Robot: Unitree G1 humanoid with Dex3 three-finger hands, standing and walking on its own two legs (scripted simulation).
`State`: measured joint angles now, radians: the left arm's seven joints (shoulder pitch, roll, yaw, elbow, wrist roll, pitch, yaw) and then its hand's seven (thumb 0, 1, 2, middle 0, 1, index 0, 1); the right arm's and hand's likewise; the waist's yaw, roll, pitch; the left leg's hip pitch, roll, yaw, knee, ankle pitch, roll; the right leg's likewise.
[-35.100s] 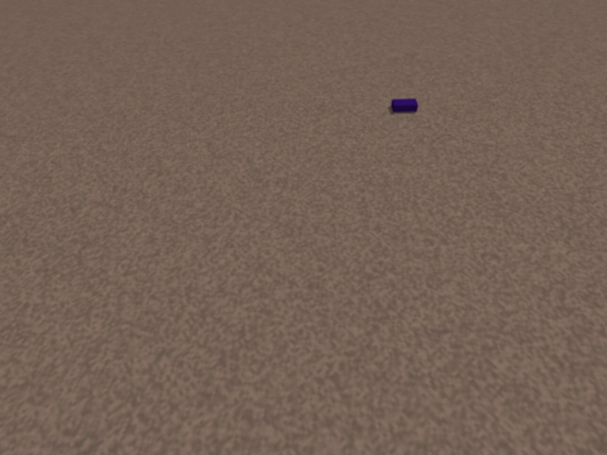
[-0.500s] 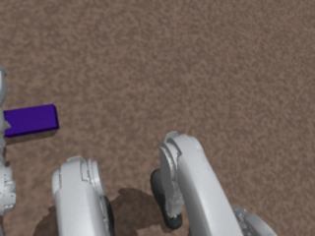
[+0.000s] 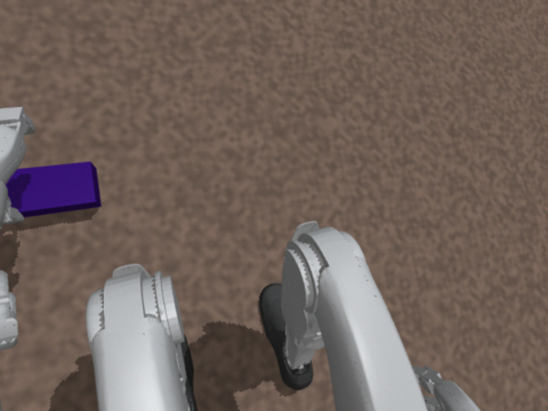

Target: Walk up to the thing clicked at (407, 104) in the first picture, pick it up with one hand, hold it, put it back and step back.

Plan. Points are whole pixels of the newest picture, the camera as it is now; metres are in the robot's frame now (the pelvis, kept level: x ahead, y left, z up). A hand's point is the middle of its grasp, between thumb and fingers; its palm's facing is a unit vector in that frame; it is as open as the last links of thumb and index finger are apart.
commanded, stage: home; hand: left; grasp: from above
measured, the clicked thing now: (51, 190) +0.49 +0.29 -0.31
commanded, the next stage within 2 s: none
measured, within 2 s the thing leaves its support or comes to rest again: neither
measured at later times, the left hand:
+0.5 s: hand out of the picture +0.38 +0.27 +0.00, palm faces -0.36 -0.55 -0.75, open 8.3 cm
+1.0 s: hand out of the picture +0.27 +0.22 +0.21, palm faces +0.07 -0.94 -0.33, open 7.4 cm
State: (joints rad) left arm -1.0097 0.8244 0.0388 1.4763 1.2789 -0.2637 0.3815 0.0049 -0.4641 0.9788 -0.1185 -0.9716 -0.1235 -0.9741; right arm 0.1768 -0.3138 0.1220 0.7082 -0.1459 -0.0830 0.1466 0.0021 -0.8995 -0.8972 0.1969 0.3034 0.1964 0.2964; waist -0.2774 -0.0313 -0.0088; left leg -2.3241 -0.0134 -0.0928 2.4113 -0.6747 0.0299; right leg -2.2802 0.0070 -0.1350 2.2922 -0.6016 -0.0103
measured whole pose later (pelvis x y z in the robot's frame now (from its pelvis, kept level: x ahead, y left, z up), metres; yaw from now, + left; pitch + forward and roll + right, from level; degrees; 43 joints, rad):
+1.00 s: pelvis +0.04 +0.00 +0.31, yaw +7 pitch +21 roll -3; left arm 0.11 0.28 0.02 0.25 0.05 0.30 0.09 0.02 0.90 0.90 -0.21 -0.30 -0.21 -0.30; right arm 0.16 -0.22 0.05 0.56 0.04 -0.12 -0.08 0.01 -0.90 -0.90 0.20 0.30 0.20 0.30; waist -0.07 0.03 -0.20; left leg -1.18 -0.01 -0.06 1.39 -0.57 0.01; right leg -1.16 0.03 -0.06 1.33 -0.53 -0.02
